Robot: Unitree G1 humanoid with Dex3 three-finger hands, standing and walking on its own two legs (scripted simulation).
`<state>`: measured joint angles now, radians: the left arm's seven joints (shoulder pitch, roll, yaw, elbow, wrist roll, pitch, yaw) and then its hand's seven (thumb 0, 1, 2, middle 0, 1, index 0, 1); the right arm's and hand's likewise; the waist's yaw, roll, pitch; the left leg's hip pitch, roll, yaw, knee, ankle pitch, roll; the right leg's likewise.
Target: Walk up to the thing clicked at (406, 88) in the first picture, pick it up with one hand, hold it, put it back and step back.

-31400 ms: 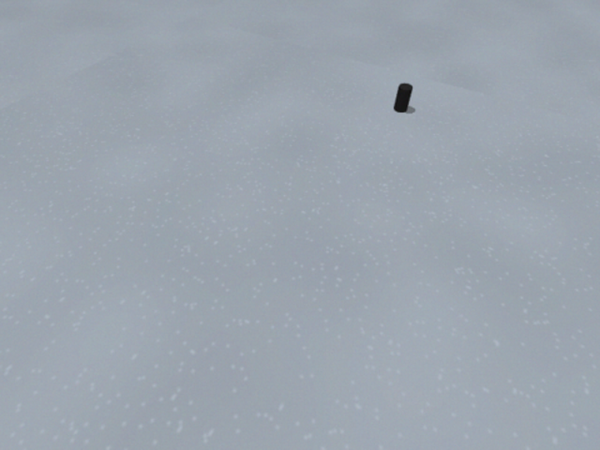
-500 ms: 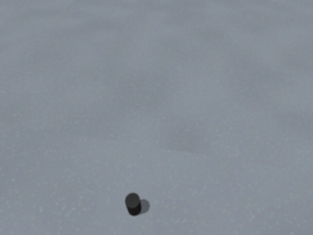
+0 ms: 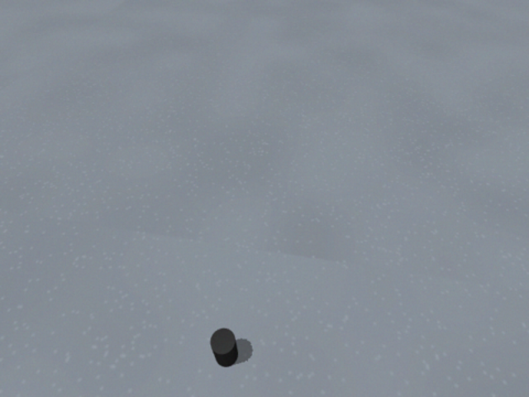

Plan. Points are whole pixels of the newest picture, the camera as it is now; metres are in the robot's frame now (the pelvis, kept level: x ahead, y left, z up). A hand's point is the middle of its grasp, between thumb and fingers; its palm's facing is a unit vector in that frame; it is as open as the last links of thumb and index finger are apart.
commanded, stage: stand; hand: left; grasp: from the side
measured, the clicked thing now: (224, 348) +0.40 +0.14 -0.71
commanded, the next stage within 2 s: step back in 0.26 s
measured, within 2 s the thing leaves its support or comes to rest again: neither
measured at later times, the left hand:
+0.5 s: hand out of the picture +0.07 +0.28 -0.17, palm faces -0.01 -0.93 -0.37, open 7.4 cm
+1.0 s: hand out of the picture +0.00 +0.28 -0.17, palm faces -0.09 -0.91 -0.40, open 7.4 cm
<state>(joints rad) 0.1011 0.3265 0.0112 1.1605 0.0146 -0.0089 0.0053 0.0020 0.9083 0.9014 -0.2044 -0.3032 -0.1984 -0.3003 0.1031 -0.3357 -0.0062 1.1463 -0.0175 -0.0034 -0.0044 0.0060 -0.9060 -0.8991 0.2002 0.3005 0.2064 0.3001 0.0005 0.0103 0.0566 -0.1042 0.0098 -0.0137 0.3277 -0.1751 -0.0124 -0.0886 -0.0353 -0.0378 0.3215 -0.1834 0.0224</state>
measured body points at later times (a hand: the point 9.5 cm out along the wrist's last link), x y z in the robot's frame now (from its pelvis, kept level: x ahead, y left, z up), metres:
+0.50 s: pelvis -0.03 +0.02 -0.02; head +0.03 +0.03 +0.43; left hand +0.08 +0.33 -0.15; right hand +0.05 -0.30 -0.14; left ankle -0.03 +0.12 -0.74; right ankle +0.00 -0.13 -0.75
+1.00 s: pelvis -0.12 +0.03 -0.03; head -0.05 +0.00 +0.41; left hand +0.00 +0.33 -0.15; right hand -0.02 -0.29 -0.16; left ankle -0.04 +0.12 -0.75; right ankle -0.14 -0.08 -0.75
